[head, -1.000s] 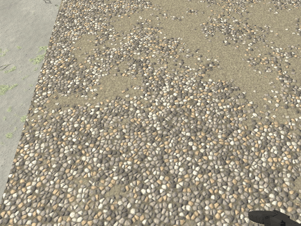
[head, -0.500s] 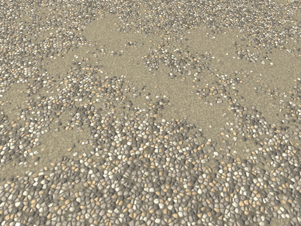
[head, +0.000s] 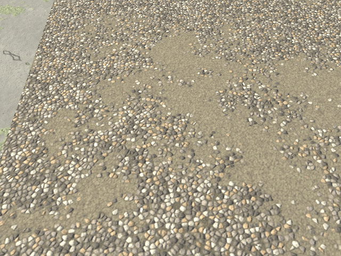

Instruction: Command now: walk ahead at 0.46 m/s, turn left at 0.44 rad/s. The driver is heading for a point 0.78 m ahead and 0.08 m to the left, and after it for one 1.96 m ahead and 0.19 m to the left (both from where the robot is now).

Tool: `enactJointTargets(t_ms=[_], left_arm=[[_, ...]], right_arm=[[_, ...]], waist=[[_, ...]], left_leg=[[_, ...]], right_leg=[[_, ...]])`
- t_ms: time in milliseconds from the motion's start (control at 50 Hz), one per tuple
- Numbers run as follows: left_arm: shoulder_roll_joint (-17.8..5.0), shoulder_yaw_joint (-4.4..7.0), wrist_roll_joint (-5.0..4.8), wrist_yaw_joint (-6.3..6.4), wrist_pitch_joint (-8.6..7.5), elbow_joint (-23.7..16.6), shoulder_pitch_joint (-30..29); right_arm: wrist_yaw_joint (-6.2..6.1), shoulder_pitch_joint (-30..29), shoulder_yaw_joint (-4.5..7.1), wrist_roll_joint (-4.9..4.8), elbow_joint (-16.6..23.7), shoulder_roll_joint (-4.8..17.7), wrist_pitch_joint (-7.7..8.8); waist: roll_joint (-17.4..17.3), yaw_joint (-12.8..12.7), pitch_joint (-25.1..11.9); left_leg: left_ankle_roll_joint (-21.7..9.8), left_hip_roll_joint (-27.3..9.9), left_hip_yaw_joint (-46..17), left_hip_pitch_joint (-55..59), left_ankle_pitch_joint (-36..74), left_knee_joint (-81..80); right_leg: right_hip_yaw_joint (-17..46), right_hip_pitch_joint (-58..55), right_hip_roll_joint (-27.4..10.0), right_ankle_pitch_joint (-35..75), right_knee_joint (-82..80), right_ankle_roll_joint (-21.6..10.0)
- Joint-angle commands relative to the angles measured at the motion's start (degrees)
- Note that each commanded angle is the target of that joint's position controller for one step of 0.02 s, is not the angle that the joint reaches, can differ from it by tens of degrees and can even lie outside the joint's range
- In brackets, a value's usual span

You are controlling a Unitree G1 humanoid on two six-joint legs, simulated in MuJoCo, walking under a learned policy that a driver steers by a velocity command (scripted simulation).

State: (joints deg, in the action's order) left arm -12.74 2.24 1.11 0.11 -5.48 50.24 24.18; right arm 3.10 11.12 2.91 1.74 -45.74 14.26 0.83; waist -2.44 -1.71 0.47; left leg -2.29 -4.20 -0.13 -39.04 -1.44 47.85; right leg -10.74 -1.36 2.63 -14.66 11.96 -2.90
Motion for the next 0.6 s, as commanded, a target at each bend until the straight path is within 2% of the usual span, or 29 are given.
enactJointTargets(t_ms=[20, 60, 100, 120, 140, 160, 180, 200, 220, 240, 260, 280, 320, 360, 500, 600], left_arm=[[-7.3, 1.53, -0.1, 0.64, -0.79, -2.0, -0.5], [-8.1, 1.65, -0.21, 1.14, -0.26, -0.9, 0.2], [-9.8, 2.1, -0.26, 1.83, 0.33, -0.6, -0.8], [-10.7, 2.4, -0.29, 2.11, 0.85, -0.7, -1.7], [-11.0, 2.48, -0.7, 2.15, 1.22, -1.1, -2.5], [-9.4, 2.07, -0.88, 1.96, 1.17, -2.7, -1.4], [-4.1, 0.99, -2.15, 1.51, 1.47, -5.2, 4.9], [-7.6, 1.36, -0.47, 1.39, 1.91, -5.5, 1.3], [-6.5, 1.03, -0.86, 1.3, 2.04, -6.5, -3.3], [-6.4, 0.89, -0.41, 1.35, 2.06, -6.8, -5.6], [-6.5, 0.99, 0.42, 1.31, 2.9, -7.4, -6.8], [-6.5, 1.05, 1.13, 1.28, 4.32, -6.7, -4.7], [-5.5, 0.87, 0.95, 1.25, 6.1, -5.8, -2.2], [-5.1, 0.83, 0.59, 1.2, 6.48, -5.8, -2.5], [-5.6, 1.11, 0.38, 1.36, 7.63, -6.6, -10.3], [-4.9, 0.78, -0.41, 1.87, 7.19, -5.6, -10.3]], right_arm=[[0.7, -7.5, -0.42, 0.22, 5.9, 1.2, 0.85], [0.72, -7.5, -0.44, 0.56, 6.5, 1.0, 1.19], [0.2, -2.3, 0.14, 1.03, 5.3, 2.2, 1.44], [-0.17, 3.2, 0.73, 1.22, 4.0, 3.3, 1.77], [-0.76, 10.5, 1.6, 1.84, 1.8, 5.0, 2.44], [-1.67, 15.5, 3.09, 2.02, 0.9, 10.2, 2.87], [-2.14, 12.4, 4.71, 0.55, 2.8, 16.7, 2.3], [-2.62, 14.9, 5.18, -2.39, 4.0, 16.1, 1.38], [-3.29, 10.2, 4.46, -2.34, 4.1, 13.3, 0.8], [-3.51, 6.7, 3.22, -2.37, 4.2, 9.2, 0.22], [-3.71, 4.7, 2.54, -2.54, 4.1, 7.2, -0.1], [-3.76, 3.5, 2.0, -2.39, 4.4, 5.6, -0.22], [-3.27, 3.1, 1.99, -1.27, 4.5, 6.6, 0.36], [-3.0, 3.3, 2.26, -0.77, 4.3, 7.8, 0.77], [-3.23, 5.3, 1.72, -0.45, 3.1, 6.9, -0.36], [-3.44, 5.4, 1.2, 0.11, 1.9, 6.3, -0.78]], waist=[[5.8, -0.1, 6.1], [5.9, 0.0, 5.4], [7.7, 2.0, 1.6], [7.8, 4.2, -1.5], [5.8, 7.6, -5.8], [-0.2, 9.0, -11.5], [-13.3, 3.3, -20.5], [-2.6, 7.4, -26.7], [-0.2, 6.0, -18.6], [2.5, 4.0, -10.0], [2.2, 2.0, -6.0], [1.8, 0.6, -4.9], [1.5, -0.7, -5.8], [0.8, -0.7, -6.8], [-2.5, 2.7, -3.4], [-3.4, 3.5, -1.5]], left_leg=[[-1.3, 0.1, 3.6, 1.6, 2.9, -7.9], [-2.7, 2.3, 6.4, 4.7, 0.4, -11.6], [-4.6, 6.3, 8.6, 11.2, -4.3, -12.7], [-5.8, 8.3, 8.5, 16.8, -5.2, -14.4], [-7.2, 9.3, 7.0, 26.3, 0.2, -20.0], [-10.0, -0.1, -3.4, 39.9, 18.2, -18.6], [-22.1, -18.7, -29.6, 57.8, 53.5, -15.4], [-24.1, -18.0, -30.4, 57.2, 52.8, -19.2], [-22.4, -16.0, -24.4, 50.0, 42.7, -21.6], [-18.9, -12.5, -20.5, 40.0, 35.5, -24.8], [-16.4, -9.3, -17.9, 33.8, 30.9, -27.0], [-14.9, -7.7, -15.6, 28.8, 29.2, -28.5], [-14.0, -6.0, -12.6, 24.3, 30.4, -29.5], [-13.2, -5.1, -11.1, 23.5, 28.5, -30.3], [-10.6, -4.8, -15.0, 25.8, -3.3, -35.3], [-10.9, -5.0, -16.5, 25.6, -6.1, -33.2]], right_leg=[[1.8, 3.5, -15.9, 27.2, -3.7, -5.1], [-0.4, 0.1, -16.1, 41.0, 1.7, -4.1], [-1.8, -2.2, -15.9, 56.4, 11.6, -2.6], [-2.1, -1.8, -15.4, 58.2, 20.2, -2.1], [-2.7, 1.6, -13.7, 50.6, 32.6, -0.6], [-3.0, 13.3, -10.4, 25.6, 50.0, 1.4], [1.7, 33.4, 0.6, -23.1, 74.0, 4.4], [12.0, 36.2, -1.0, -18.5, 75.9, 4.4], [13.0, 38.5, -3.9, -13.6, 74.2, 4.3], [12.5, 38.0, -5.8, -10.7, 68.1, 4.3], [13.1, 36.4, -7.0, -10.1, 63.6, 4.5], [12.6, 32.6, -7.1, -9.3, 60.9, 4.7], [11.6, 28.3, -6.2, -7.6, 57.7, 4.8], [11.4, 27.8, -5.9, -5.1, 54.3, 4.6], [12.7, 30.0, -6.4, -1.3, 40.6, 4.6], [11.5, 23.0, -3.7, -6.9, 29.7, 3.3]])
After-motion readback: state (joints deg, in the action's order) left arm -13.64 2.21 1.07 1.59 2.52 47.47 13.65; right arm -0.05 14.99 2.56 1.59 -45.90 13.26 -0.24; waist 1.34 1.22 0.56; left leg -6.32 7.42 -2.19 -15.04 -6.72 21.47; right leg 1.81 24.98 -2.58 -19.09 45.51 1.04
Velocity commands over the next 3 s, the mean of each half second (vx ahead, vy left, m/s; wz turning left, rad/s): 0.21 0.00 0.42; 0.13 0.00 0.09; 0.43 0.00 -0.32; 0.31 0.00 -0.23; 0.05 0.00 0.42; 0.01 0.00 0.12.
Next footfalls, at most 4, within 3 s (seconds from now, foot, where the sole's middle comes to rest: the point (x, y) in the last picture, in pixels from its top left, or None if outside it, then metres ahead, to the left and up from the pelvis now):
0.16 left None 0.25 0.10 -0.78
0.70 right None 0.26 -0.08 -0.78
1.04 left None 0.28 0.14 -0.78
1.50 right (178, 224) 0.63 0.03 -0.78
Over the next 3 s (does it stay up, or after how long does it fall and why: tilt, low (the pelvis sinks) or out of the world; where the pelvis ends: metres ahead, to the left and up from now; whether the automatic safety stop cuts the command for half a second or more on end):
stays up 0.77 0.04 0.00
